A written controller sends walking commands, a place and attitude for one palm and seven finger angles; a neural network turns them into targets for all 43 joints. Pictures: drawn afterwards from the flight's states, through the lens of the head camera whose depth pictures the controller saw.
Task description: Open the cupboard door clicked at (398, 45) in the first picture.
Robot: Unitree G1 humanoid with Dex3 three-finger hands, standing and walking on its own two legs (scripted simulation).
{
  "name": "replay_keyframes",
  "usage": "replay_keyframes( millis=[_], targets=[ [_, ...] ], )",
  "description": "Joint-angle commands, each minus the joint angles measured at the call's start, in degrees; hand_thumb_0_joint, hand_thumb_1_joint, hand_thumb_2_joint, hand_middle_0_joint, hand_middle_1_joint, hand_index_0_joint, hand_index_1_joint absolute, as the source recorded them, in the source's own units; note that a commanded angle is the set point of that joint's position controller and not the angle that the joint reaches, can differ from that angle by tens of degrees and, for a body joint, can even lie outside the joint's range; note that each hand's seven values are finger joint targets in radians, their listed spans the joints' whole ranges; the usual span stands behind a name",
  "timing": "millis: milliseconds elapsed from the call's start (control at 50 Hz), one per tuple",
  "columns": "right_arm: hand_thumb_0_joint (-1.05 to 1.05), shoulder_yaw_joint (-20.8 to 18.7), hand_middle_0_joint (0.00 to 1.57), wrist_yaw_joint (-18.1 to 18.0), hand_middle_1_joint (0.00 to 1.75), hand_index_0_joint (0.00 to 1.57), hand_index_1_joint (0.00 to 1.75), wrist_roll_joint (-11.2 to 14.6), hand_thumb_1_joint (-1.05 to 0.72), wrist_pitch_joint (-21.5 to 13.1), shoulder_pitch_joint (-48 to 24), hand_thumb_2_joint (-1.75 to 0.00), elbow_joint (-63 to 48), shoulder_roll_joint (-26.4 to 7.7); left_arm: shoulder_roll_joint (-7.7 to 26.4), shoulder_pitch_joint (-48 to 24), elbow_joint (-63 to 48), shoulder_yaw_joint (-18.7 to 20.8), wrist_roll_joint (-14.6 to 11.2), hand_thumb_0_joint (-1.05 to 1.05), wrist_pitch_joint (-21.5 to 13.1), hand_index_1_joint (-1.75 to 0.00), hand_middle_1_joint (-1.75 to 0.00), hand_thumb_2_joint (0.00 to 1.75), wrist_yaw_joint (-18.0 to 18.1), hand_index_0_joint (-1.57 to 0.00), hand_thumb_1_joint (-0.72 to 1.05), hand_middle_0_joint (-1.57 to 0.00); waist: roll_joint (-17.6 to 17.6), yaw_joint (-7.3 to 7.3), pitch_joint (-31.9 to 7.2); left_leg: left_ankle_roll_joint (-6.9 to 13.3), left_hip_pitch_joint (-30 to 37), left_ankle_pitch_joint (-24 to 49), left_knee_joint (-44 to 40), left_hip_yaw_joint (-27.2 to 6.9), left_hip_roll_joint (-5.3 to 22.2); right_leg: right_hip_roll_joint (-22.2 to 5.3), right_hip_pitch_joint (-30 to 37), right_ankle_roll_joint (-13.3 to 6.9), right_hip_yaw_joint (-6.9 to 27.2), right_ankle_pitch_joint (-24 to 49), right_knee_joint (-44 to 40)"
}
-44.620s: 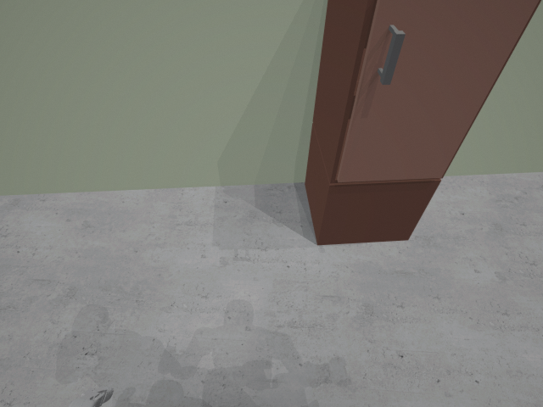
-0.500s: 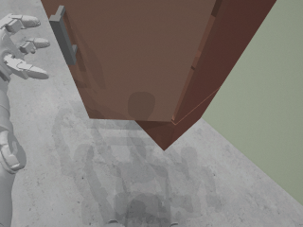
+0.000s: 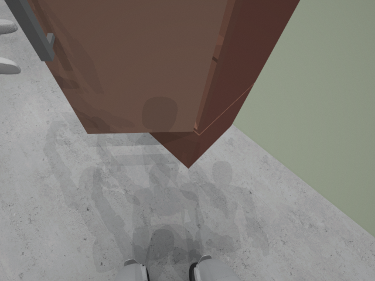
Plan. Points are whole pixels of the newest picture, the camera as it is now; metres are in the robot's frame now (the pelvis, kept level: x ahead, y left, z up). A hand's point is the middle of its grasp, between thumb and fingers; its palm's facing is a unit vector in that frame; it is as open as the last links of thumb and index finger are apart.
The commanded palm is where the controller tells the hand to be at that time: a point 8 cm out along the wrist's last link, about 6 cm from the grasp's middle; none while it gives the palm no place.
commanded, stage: move the hooked fingers beside the handle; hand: left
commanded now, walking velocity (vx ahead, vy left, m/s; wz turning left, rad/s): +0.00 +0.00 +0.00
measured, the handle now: (35, 21) +0.58 +0.20 +0.16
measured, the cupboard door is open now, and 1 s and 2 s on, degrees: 48 47 47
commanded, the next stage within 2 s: slide the fingers in behind the handle in 0.38 s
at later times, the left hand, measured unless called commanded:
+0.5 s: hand out of the picture +0.54 +0.27 +0.16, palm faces -0.06 -1.00 +0.02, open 14.0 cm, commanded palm +0.53 +0.31 +0.16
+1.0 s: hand (14, 39) +0.54 +0.23 +0.16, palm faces -0.06 -1.00 +0.00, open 14.0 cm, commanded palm +0.52 +0.27 +0.16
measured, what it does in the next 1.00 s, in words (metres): stands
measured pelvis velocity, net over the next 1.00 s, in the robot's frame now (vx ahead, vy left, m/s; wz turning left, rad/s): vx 0.01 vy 0.01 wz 0.01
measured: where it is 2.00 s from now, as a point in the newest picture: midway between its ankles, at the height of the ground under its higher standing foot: outside the picture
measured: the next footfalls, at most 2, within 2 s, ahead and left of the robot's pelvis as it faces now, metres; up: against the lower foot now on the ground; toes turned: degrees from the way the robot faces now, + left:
none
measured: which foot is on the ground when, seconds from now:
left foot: down 0.00-1.00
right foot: down 0.00-1.00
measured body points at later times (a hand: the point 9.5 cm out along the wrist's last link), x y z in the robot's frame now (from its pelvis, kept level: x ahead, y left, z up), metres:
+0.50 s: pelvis +0.02 +0.02 +0.00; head +0.14 +0.05 +0.43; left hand +0.54 +0.33 +0.16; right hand +0.00 -0.25 -0.09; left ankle +0.02 +0.11 -0.70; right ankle -0.01 -0.13 -0.70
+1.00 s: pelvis +0.01 +0.01 +0.00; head +0.12 +0.03 +0.44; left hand +0.53 +0.28 +0.16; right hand -0.02 -0.26 -0.10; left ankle +0.02 +0.11 -0.70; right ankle -0.01 -0.13 -0.70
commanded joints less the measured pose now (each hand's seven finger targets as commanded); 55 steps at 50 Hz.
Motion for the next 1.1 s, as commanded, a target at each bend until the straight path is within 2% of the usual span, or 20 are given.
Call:
replay_keyframes(
  millis=[0,80,220,280,360,400,440,500,560,600,660,700,760,780,840,880,900,960,1020,1080],
  targets=[
    [0.00,-4.07,0.20,-1.40,0.30,0.20,0.30,0.11,-0.90,-0.93,10.19,-0.90,-2.63,-10.85,19.53,-25.02,-13.01,3.00,-1.75,0.00,-3.79,-1.20,-1.20,0.30,-1.56,-0.30,-0.50,-0.30,8.85,1.04,-28.55,2.34,22.31,16.83,-2.52,-1.85,-2.94,1.42,6.88,-0.10,1.69,18.32,-5.57],
    [0.00,-4.37,0.20,-1.10,0.30,0.20,0.30,-0.01,-0.90,-0.79,10.86,-0.90,-2.09,-10.90,17.98,-24.33,-13.50,2.40,-1.97,0.00,-3.00,-1.20,-1.20,0.30,-2.14,-0.30,-0.50,-0.30,11.33,1.04,-28.45,2.08,25.31,18.31,-2.50,-2.21,-2.64,1.77,3.68,-0.23,0.96,17.34,-5.88],
    [0.00,-4.85,0.20,-0.54,0.30,0.20,0.30,-0.61,-0.90,-0.59,11.73,-0.90,-1.59,-11.03,14.78,-23.04,-15.14,1.45,-2.62,0.00,-2.10,-1.20,-1.20,0.30,-2.01,-0.30,-0.50,-0.30,11.61,1.00,-27.49,1.55,29.42,22.81,-2.65,-3.40,-1.99,2.25,0.32,-0.69,-0.38,17.75,-5.66],
    [0.00,-5.34,0.20,0.04,0.30,0.20,0.30,-0.85,-0.90,-0.68,11.75,-0.90,-1.99,-10.88,13.03,-23.28,-19.11,1.38,-3.08,0.00,-2.69,-1.20,-1.20,0.30,-1.46,-0.30,-0.50,-0.30,14.08,1.56,-30.07,0.93,34.29,27.72,-2.60,-4.17,-1.63,2.41,-0.65,-1.00,-0.96,19.10,-5.08],
    [0.00,-5.36,0.20,0.59,0.30,0.20,0.30,-1.00,-0.90,-0.51,11.28,-0.90,-2.28,-10.63,10.46,-21.39,-18.54,0.94,-3.68,0.00,-2.35,-1.20,-1.20,0.30,-0.56,-0.30,-0.50,-0.30,12.21,1.68,-27.82,0.90,34.10,29.33,-2.51,-4.31,-1.63,2.57,-1.20,-1.14,-1.44,19.45,-4.79],
    [0.00,-5.40,0.20,0.74,0.30,0.20,0.30,-0.88,-0.90,-0.30,10.82,-0.90,-2.46,-10.71,11.15,-21.06,-17.26,1.30,-3.21,0.00,-1.84,-1.20,-1.20,0.30,0.01,-0.30,-0.50,-0.30,11.76,1.78,-26.63,0.72,32.99,28.86,-2.55,-4.36,-1.63,2.42,-1.22,-1.00,-1.30,19.40,-4.74],
    [0.00,-5.41,0.20,0.78,0.30,0.20,0.30,-0.87,-0.90,-0.38,10.43,-0.90,-2.66,-10.60,9.40,-22.52,-17.31,-0.21,-2.94,0.00,-1.67,-1.20,-1.20,0.30,0.61,-0.30,-0.50,-0.30,11.01,0.99,-25.27,0.74,32.35,27.22,-2.75,-4.51,-1.57,2.30,-2.10,-0.89,-1.37,18.40,-4.74],
    [0.00,-5.57,0.20,0.98,0.30,0.20,0.30,-1.11,-0.90,-0.53,10.49,-0.90,-2.58,-10.27,7.68,-23.65,-20.36,-1.08,-2.77,0.00,-2.88,-1.20,-1.20,0.30,1.38,-0.30,-0.50,-0.30,14.03,1.29,-28.51,0.06,36.70,32.70,-2.00,-5.46,-1.17,2.24,-3.14,-1.10,-1.44,19.25,-4.01],
    [0.00,-5.70,0.20,1.31,0.30,0.20,0.30,-1.34,-0.90,-0.73,10.48,-0.90,-2.61,-10.18,6.15,-23.03,-22.66,-0.51,-4.31,0.00,-3.87,-1.20,-1.20,0.30,1.42,-0.30,-0.50,-0.30,12.76,1.60,-31.86,0.03,39.07,36.28,-1.49,-5.81,-1.06,2.40,-1.81,-1.18,-1.49,20.70,-3.65],
    [0.00,-5.78,0.20,1.57,0.30,0.20,0.30,-1.23,-0.90,-0.60,9.95,-0.90,-2.70,-10.16,6.70,-21.33,-21.19,0.67,-4.59,0.00,-3.41,-1.20,-1.20,0.30,1.32,-0.30,-0.50,-0.30,11.35,2.20,-31.61,0.07,37.45,35.38,-1.59,-5.49,-1.21,2.37,-0.31,-1.02,-1.42,21.73,-3.60],
    [0.00,-5.40,0.20,1.47,0.30,0.20,0.30,-0.99,-0.90,-0.51,9.40,-0.90,-2.42,-9.80,2.94,-23.07,-18.52,-2.78,-4.21,0.00,-2.11,-1.20,-1.20,0.30,1.97,-0.30,-0.50,-0.30,10.27,0.92,-26.37,0.72,33.47,30.13,-2.06,-4.81,-1.75,2.11,-1.21,-1.01,-1.53,19.98,-3.98],
    [0.00,-5.44,0.20,1.50,0.30,0.20,0.30,-0.91,-0.90,-0.49,9.22,-0.90,-2.61,-10.00,4.56,-23.20,-17.99,-2.16,-3.00,0.00,-1.66,-1.20,-1.20,0.30,3.16,-0.30,-0.50,-0.30,10.24,1.12,-25.42,0.70,32.19,27.03,-2.44,-4.82,-1.79,2.04,-1.90,-0.96,-1.33,18.38,-4.12],
    [0.00,-5.39,0.20,1.40,0.30,0.20,0.30,-1.19,-0.90,-0.85,9.72,-0.90,-2.42,-9.86,4.78,-25.14,-20.33,-1.73,-3.05,0.00,-2.90,-1.20,-1.20,0.30,4.62,-0.30,-0.50,-0.30,10.73,0.91,-27.32,0.65,33.52,28.30,-2.34,-5.15,-1.72,1.95,-1.12,-1.22,-1.39,18.79,-3.66],
    [0.00,-5.57,0.20,1.61,0.30,0.20,0.30,-1.28,-0.90,-1.00,9.66,-0.90,-2.48,-9.81,5.67,-25.40,-21.62,-0.57,-3.08,0.00,-3.52,-1.20,-1.20,0.30,4.74,-0.30,-0.50,-0.30,12.16,1.49,-30.18,0.45,34.87,29.28,-2.06,-5.07,-1.78,1.98,-0.36,-1.09,-0.98,19.74,-3.57],
    [0.00,-5.71,0.20,1.88,0.30,0.20,0.30,-1.23,-0.90,-1.24,9.22,-0.90,-2.37,-9.61,3.42,-24.66,-22.71,-1.77,-3.63,0.00,-4.32,-1.20,-1.20,0.30,4.73,-0.30,-0.50,-0.30,11.25,1.38,-31.37,0.58,35.00,28.89,-1.95,-4.62,-1.93,2.08,1.05,-0.99,-0.79,20.96,-3.73],
    [0.00,-5.71,0.20,1.70,0.30,0.20,0.30,-1.08,-0.90,-1.20,9.30,-0.90,-1.94,-9.73,3.67,-24.80,-22.38,-1.78,-3.56,0.00,-4.75,-1.20,-1.20,0.30,4.67,-0.30,-0.50,-0.30,9.92,1.10,-30.78,0.76,34.47,28.31,-2.02,-4.66,-1.87,2.18,1.05,-0.93,-0.69,20.98,-3.87],
    [0.00,-5.74,0.20,1.84,0.30,0.20,0.30,-1.04,-0.90,-1.24,8.99,-0.90,-1.86,-9.54,1.98,-24.82,-22.43,-3.03,-3.68,0.00,-4.62,-1.20,-1.20,0.30,4.55,-0.30,-0.50,-0.30,11.19,1.08,-30.36,0.84,33.96,26.86,-2.13,-4.30,-2.16,2.17,1.14,-0.98,-0.60,20.56,-4.08],
    [0.00,-5.52,0.20,1.41,0.30,0.20,0.30,-0.86,-0.90,-1.28,9.31,-0.90,-1.38,-9.70,2.24,-24.53,-19.84,-2.66,-4.09,0.00,-3.86,-1.20,-1.20,0.30,4.86,-0.30,-0.50,-0.30,8.74,0.70,-26.93,1.37,30.92,23.13,-2.89,-3.89,-2.45,1.99,2.00,-1.05,-0.66,19.11,-4.72],
    [0.00,-5.46,0.20,1.37,0.30,0.20,0.30,-0.69,-0.90,-1.32,9.13,-0.90,-1.63,-9.70,5.17,-22.20,-17.70,-0.55,-3.47,0.00,-2.66,-1.20,-1.20,0.30,5.49,-0.30,-0.50,-0.30,8.39,1.84,-26.06,1.47,27.80,21.63,-3.20,-3.10,-2.67,1.73,3.88,-0.91,-0.08,19.75,-4.89],
    [0.00,-5.27,0.20,1.36,0.30,0.20,0.30,-0.65,-0.90,-1.38,9.07,-0.90,-2.16,-9.53,4.89,-21.95,-16.82,-1.26,-2.70,0.00,-2.41,-1.20,-1.20,0.30,6.46,-0.30,-0.50,-0.30,6.50,1.31,-24.71,1.89,25.47,19.64,-3.44,-2.51,-2.96,1.63,4.67,-0.55,0.31,19.70,-5.20]
  ],
)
